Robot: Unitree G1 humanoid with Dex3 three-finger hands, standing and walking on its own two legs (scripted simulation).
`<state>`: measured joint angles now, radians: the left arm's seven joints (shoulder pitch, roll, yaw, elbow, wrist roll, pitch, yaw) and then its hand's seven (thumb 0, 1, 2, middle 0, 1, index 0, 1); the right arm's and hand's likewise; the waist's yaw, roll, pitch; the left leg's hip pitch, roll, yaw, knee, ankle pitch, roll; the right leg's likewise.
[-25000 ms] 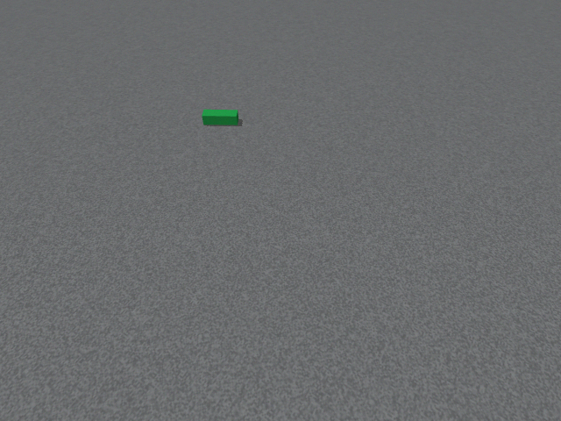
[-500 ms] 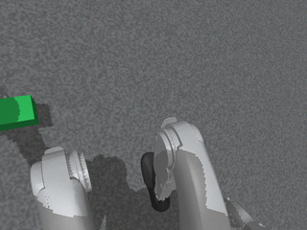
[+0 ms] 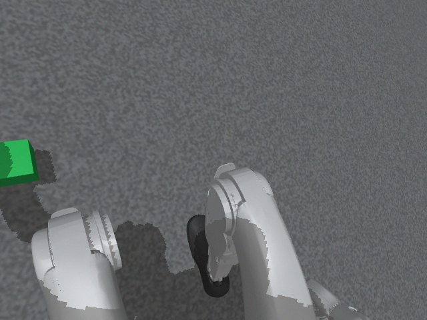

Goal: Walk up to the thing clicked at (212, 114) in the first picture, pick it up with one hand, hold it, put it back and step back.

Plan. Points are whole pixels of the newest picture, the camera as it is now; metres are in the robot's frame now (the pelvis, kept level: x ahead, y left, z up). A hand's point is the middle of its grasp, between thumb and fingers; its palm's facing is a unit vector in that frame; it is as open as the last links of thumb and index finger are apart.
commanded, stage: rest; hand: left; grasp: from above
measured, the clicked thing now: out of the picture +0.42 +0.32 -0.26
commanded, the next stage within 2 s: open in 0.08 s
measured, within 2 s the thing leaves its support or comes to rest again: rests again in 1.40 s
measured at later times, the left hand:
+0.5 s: hand out of the picture +0.41 +0.31 -0.24, palm faces -0.49 -0.09 -0.86, open 10.6 cm
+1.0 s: hand out of the picture +0.42 +0.32 -0.24, palm faces -0.49 -0.11 -0.86, open 13.6 cm
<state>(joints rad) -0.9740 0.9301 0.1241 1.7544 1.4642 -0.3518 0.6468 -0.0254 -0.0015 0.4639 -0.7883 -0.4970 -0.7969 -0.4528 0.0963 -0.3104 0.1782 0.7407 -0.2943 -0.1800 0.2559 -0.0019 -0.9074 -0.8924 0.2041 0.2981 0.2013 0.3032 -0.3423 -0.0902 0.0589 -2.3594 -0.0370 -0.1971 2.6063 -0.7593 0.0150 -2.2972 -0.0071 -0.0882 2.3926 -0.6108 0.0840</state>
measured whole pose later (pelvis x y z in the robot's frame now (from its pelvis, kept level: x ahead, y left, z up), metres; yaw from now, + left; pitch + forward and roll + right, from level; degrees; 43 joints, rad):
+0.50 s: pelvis +0.00 +0.00 +0.00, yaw -1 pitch +28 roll -14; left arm -0.98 0.95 0.09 1.76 1.44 -0.33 0.65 -0.01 -0.10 0.77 -0.58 -0.67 -0.56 -0.70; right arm 0.08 -0.34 0.22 0.72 -0.30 -0.23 0.28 0.00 -0.91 -0.90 0.20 0.30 0.20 0.30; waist -0.35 -0.11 0.09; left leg -2.34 -0.04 -0.21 2.60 -0.76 0.01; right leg -2.27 -0.01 -0.10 2.37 -0.61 0.08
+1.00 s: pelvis +0.00 +0.00 +0.00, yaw -1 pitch +28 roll -14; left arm -0.97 0.97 0.14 1.73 1.42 -0.33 0.62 0.00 -0.47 1.07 -0.14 -1.01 -0.11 -1.03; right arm 0.09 -0.34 0.22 0.70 -0.29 -0.21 0.28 0.00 -0.90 -0.90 0.20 0.30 0.20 0.30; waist -0.36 -0.10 0.11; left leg -2.34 -0.04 -0.22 2.60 -0.76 0.01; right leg -2.28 0.00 -0.11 2.38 -0.61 0.09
